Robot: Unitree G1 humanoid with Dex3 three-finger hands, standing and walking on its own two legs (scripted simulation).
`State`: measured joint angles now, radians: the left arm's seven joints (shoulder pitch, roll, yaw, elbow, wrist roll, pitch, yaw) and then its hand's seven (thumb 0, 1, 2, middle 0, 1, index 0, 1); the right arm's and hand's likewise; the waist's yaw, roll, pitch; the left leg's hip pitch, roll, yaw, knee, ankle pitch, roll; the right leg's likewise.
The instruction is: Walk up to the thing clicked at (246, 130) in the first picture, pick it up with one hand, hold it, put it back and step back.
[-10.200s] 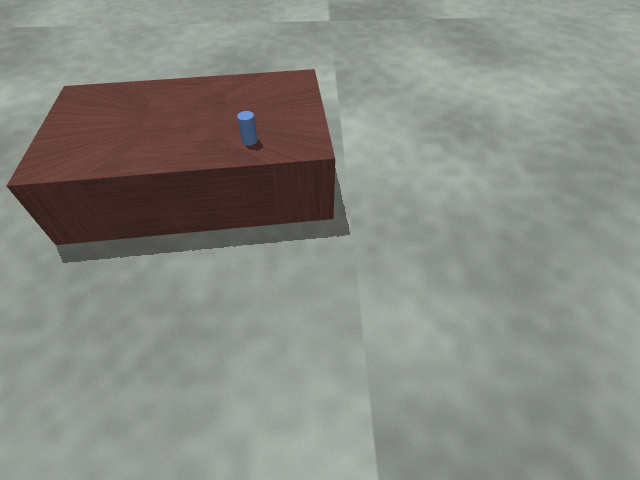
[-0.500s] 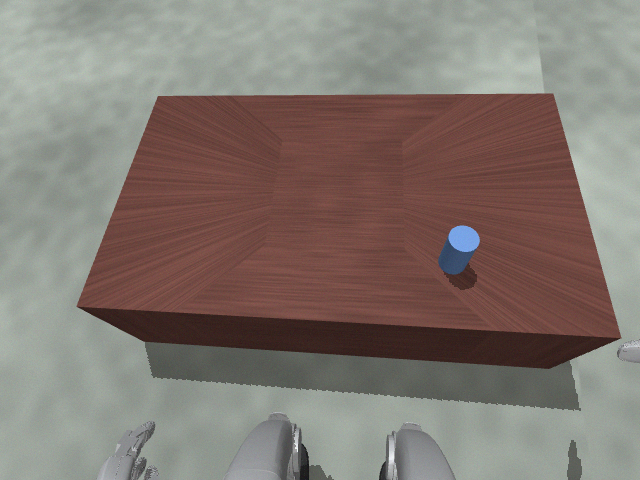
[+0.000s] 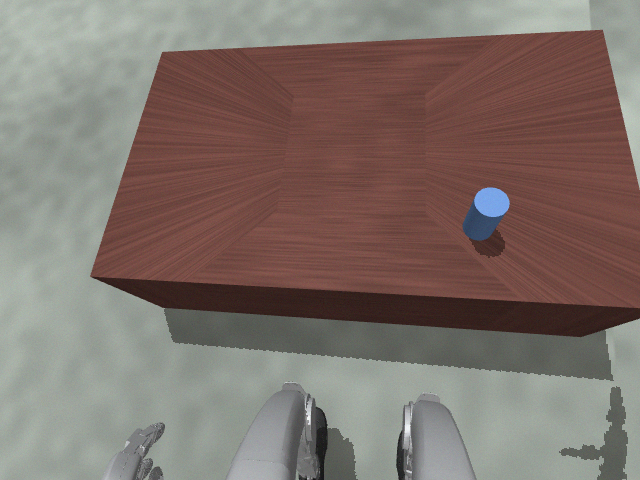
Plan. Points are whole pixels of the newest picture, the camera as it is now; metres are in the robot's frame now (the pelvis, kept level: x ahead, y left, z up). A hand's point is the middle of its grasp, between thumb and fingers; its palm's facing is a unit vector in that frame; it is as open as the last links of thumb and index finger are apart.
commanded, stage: go down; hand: right
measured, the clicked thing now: (484, 215) +0.55 -0.23 -0.29
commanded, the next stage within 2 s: approach in 0.40 s
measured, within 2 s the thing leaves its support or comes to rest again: neither
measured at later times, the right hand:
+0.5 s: hand out of the picture +0.42 -0.42 +0.02, palm faces +0.30 +0.95 -0.08, open 16.9 cm
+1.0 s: hand (604, 231) +0.46 -0.36 -0.17, palm faces +0.24 +0.97 +0.02, open 17.4 cm
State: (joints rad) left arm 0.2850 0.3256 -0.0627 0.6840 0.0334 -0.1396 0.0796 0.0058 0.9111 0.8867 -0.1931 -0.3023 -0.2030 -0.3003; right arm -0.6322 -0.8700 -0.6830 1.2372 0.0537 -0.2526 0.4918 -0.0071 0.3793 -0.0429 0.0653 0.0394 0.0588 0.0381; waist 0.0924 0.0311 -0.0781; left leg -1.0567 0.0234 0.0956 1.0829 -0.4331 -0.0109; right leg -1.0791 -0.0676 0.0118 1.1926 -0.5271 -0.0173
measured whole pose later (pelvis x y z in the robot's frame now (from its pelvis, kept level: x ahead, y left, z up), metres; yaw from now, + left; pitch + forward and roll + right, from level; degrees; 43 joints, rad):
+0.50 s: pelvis +0.00 +0.00 -0.02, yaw +1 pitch +26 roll +6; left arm 0.29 0.32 -0.11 0.66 0.04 -0.09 0.03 0.00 0.90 0.90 -0.19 -0.30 -0.19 -0.30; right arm -0.75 -1.00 -0.76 1.30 0.05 -0.29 0.54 -0.01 0.40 -0.03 0.07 0.04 0.06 0.03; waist 0.13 0.03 -0.08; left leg -1.15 0.01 0.11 1.14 -0.44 -0.01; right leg -1.18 -0.08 0.03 1.27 -0.55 -0.02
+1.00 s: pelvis -0.04 +0.00 -0.18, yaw +4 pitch +37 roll +8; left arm 0.16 0.33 -0.15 0.62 0.09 -0.10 0.00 0.00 0.89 0.90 -0.19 -0.29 -0.19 -0.30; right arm -0.94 -0.97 -0.84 1.32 0.11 -0.54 0.56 -0.01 0.51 -0.04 0.05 0.04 0.05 0.04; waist 0.20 0.03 -0.09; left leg -1.81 0.03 0.12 1.76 -0.60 0.00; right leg -1.84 -0.08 0.08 1.89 -0.71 -0.02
